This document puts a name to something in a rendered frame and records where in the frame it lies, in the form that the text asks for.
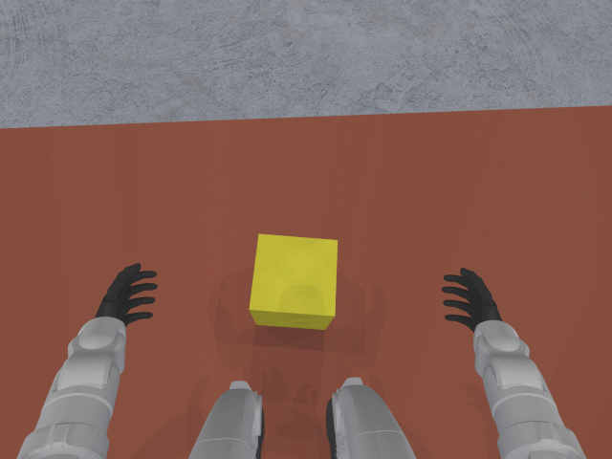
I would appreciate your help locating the right robot thigh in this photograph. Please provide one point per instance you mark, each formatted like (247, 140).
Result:
(372, 431)

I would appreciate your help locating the carton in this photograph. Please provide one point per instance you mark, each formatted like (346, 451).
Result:
(294, 282)

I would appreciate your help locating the left robot hand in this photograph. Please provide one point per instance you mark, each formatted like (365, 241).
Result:
(116, 302)

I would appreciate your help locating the right robot forearm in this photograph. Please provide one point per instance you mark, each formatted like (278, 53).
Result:
(521, 404)

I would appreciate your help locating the right robot hand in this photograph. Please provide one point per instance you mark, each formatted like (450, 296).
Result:
(481, 306)

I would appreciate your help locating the robot right shin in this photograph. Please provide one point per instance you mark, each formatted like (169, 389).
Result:
(342, 442)

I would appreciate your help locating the left robot forearm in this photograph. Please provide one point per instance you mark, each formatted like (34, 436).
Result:
(75, 417)

